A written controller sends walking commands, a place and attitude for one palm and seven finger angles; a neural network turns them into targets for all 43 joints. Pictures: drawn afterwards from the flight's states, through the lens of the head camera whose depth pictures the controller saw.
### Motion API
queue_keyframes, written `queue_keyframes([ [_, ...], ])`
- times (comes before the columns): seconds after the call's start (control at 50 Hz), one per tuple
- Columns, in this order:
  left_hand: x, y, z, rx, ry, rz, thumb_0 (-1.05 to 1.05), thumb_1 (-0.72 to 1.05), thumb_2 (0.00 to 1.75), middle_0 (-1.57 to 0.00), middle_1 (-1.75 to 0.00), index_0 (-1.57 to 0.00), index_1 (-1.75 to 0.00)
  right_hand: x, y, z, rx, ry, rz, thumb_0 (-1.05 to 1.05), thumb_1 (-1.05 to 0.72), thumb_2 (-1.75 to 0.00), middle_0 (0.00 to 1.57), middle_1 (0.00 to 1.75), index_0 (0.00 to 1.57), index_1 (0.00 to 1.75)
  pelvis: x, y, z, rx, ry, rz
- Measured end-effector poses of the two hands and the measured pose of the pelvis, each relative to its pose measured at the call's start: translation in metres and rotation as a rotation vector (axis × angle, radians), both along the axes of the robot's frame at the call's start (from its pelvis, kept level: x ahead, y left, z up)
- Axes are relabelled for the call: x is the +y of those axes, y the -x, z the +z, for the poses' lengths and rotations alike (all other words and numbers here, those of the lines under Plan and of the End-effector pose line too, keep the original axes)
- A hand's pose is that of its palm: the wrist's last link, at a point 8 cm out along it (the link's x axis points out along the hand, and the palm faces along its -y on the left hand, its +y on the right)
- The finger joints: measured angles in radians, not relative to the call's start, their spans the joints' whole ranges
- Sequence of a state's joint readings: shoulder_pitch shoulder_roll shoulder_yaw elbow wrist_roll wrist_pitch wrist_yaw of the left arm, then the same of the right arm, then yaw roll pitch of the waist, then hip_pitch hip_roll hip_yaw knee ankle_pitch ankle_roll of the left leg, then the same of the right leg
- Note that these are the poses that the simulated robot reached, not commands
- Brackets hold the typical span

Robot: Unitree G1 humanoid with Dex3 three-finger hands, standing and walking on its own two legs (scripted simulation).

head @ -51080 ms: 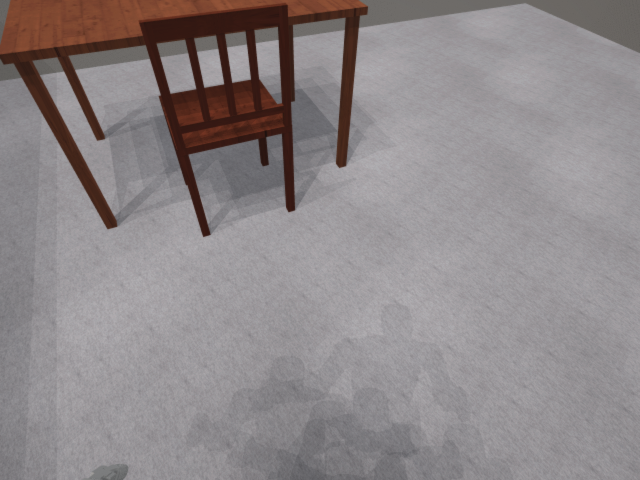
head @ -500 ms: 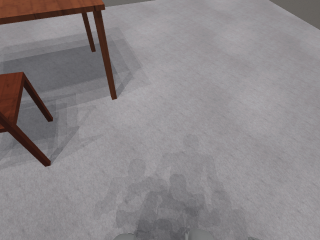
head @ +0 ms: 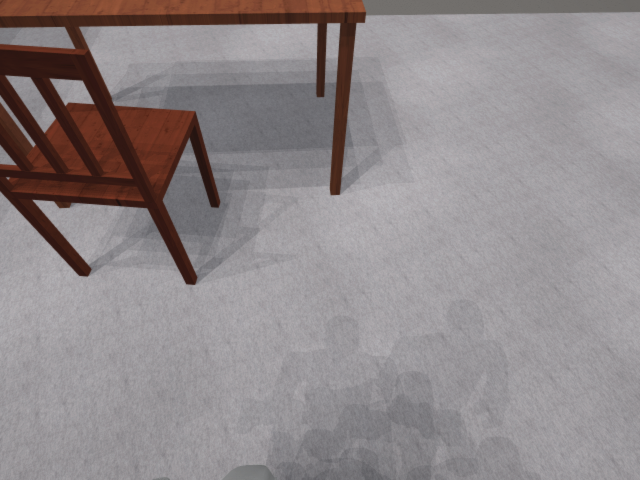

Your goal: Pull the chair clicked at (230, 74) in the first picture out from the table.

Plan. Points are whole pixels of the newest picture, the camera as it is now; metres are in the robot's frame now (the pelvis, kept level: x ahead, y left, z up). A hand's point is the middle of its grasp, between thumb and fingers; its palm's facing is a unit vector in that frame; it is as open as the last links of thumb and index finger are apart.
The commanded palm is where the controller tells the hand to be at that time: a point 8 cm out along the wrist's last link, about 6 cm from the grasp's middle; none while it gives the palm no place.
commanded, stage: turn to face it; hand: left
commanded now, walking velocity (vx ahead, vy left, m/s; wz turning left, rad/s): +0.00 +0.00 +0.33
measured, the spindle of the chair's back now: (32, 127) +0.78 +0.69 -0.10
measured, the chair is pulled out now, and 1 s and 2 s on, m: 0.17 0.17 0.17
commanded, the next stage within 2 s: take the last steps up to it in 0.26 s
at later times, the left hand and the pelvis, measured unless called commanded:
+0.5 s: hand out of the picture +0.07 +0.22 -0.14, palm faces +0.21 -0.94 -0.27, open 7.4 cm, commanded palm none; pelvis +0.02 +0.01 +0.01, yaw +10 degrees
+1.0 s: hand out of the picture +0.10 +0.34 -0.16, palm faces +0.28 -0.93 -0.23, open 7.4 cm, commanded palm none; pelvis +0.13 +0.14 +0.01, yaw +13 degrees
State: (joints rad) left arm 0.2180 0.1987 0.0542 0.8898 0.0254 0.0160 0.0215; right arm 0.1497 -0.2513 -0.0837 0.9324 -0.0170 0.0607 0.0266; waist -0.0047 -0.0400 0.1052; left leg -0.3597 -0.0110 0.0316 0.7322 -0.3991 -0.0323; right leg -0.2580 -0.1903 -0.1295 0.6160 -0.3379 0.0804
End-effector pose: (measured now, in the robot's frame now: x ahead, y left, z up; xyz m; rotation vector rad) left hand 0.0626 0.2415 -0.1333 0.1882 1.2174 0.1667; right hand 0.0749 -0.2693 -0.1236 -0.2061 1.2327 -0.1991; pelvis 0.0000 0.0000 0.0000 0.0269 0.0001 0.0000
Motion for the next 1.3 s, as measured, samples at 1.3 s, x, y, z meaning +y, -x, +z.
queue_keyframes([
  [1.3,0.168,-0.242,0.017,-0.180,-0.016,0.193,0.00,0.91,0.90,-0.20,-0.30,-0.20,-0.30,0.203,-0.150,-0.035,0.314,-0.102,0.137,0.01,-0.91,-0.89,0.20,0.30,0.20,0.30,0.161,-0.242,-0.005,-0.044,0.020,0.248],
])
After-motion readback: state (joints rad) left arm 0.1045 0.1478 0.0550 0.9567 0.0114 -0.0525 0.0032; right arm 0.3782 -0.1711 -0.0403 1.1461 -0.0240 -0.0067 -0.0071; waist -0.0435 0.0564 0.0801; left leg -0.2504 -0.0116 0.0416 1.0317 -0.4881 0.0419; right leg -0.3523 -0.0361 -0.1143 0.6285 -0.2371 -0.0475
